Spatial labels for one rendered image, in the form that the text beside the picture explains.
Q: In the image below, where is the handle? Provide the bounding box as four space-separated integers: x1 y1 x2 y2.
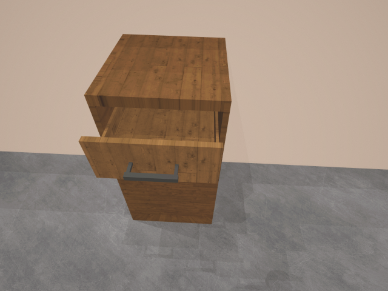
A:
123 162 179 183

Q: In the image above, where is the drawer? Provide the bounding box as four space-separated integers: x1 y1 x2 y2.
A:
79 107 223 184

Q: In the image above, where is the cabinet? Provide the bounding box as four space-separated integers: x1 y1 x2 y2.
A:
84 34 232 224

